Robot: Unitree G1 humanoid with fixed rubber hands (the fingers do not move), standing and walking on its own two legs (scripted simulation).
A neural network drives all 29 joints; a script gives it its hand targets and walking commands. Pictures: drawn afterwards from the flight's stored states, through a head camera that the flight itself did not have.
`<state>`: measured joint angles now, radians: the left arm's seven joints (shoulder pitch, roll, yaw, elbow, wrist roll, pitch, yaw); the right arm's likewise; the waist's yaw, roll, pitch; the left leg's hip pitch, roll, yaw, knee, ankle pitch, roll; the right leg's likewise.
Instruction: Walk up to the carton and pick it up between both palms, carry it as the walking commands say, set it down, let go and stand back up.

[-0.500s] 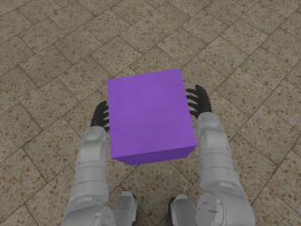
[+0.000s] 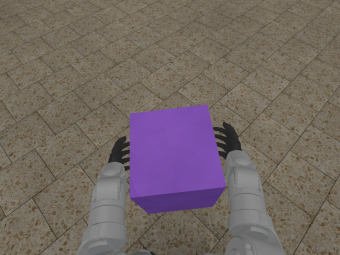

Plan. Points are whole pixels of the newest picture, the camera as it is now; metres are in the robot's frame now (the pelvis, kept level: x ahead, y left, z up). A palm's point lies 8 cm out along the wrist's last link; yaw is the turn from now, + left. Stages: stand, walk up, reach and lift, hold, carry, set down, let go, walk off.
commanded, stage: reach and lift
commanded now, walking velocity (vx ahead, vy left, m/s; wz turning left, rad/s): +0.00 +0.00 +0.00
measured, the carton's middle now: (175, 164) +0.36 +0.02 -0.08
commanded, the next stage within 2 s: hold in 1.90 s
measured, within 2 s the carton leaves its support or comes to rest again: neither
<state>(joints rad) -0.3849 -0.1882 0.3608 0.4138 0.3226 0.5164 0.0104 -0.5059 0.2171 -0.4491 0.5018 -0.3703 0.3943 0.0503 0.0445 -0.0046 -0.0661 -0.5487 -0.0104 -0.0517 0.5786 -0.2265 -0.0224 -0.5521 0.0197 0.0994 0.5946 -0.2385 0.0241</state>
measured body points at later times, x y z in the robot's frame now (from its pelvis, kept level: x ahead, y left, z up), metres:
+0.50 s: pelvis +0.01 -0.01 +0.02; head -0.01 -0.01 +0.47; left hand +0.31 +0.15 +0.04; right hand +0.35 -0.13 +0.06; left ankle +0.03 +0.13 -0.73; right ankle +0.03 -0.13 -0.73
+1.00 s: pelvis +0.01 +0.00 +0.02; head -0.03 +0.00 +0.47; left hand +0.31 +0.15 +0.05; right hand +0.33 -0.14 +0.07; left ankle +0.03 +0.13 -0.73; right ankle +0.03 -0.13 -0.73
